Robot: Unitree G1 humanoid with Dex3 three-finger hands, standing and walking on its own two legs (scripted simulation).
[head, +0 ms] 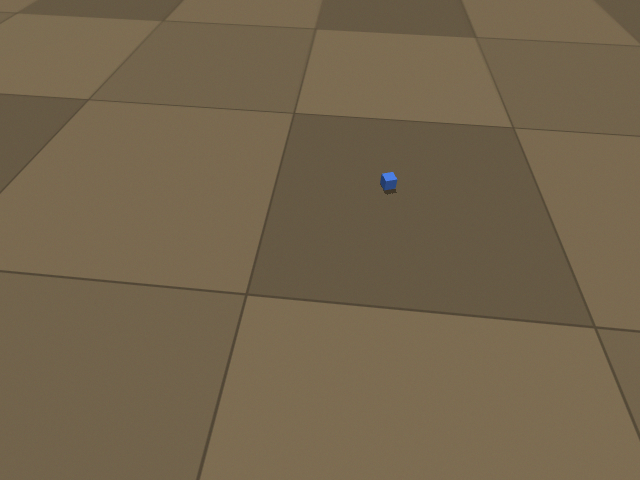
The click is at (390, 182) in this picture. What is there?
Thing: cube
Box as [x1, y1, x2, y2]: [380, 172, 396, 189]
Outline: 392,172 383,173 381,175 380,182 384,189 395,188 396,178
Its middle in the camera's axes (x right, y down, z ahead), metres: +0.34 -0.27 +1.87
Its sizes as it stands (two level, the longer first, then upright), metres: 0.058 0.058 0.058
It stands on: the floor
